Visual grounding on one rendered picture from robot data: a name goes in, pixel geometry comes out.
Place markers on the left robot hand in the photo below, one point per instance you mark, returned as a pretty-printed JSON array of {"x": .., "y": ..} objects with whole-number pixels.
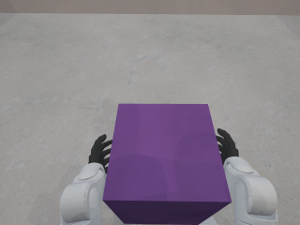
[{"x": 97, "y": 153}]

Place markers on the right robot forearm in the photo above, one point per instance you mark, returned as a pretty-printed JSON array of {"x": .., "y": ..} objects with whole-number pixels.
[{"x": 255, "y": 201}]

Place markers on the right robot thigh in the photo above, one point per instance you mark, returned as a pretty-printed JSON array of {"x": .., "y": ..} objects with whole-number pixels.
[{"x": 209, "y": 221}]

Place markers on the right robot hand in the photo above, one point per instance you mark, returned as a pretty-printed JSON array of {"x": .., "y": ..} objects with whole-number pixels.
[{"x": 228, "y": 148}]

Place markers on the carton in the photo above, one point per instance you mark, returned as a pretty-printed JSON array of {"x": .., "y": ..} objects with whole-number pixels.
[{"x": 165, "y": 167}]

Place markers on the left robot forearm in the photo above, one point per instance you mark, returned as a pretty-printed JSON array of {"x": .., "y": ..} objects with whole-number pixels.
[{"x": 80, "y": 201}]

